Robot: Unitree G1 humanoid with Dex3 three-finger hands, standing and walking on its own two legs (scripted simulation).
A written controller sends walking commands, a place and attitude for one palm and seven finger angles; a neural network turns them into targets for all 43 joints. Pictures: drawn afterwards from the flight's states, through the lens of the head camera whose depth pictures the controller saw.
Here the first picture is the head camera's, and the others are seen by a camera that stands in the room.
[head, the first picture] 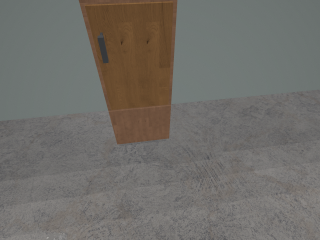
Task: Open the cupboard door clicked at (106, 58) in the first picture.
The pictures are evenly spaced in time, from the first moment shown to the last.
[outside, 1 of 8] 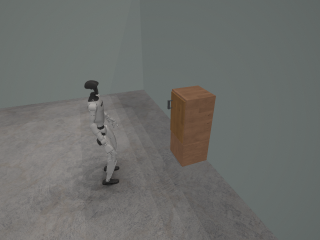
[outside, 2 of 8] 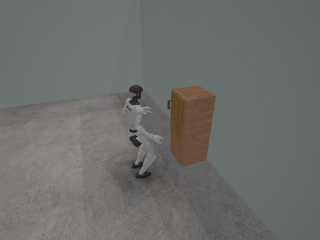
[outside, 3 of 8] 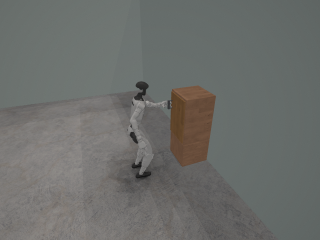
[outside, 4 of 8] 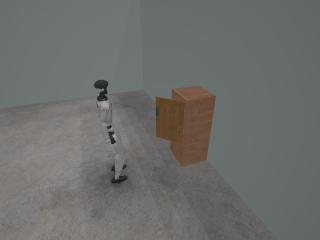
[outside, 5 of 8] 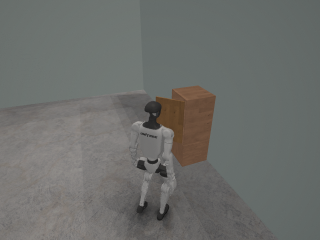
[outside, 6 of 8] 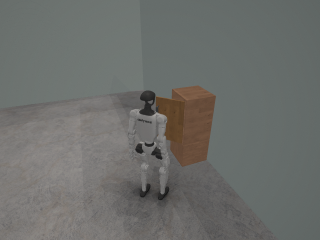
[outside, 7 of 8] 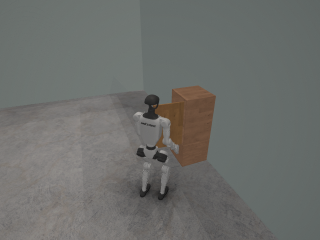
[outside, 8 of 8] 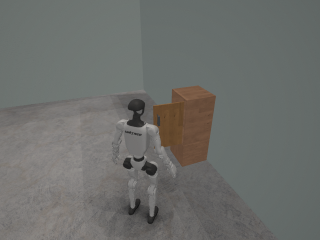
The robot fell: no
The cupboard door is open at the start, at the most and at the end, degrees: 0 89 87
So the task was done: yes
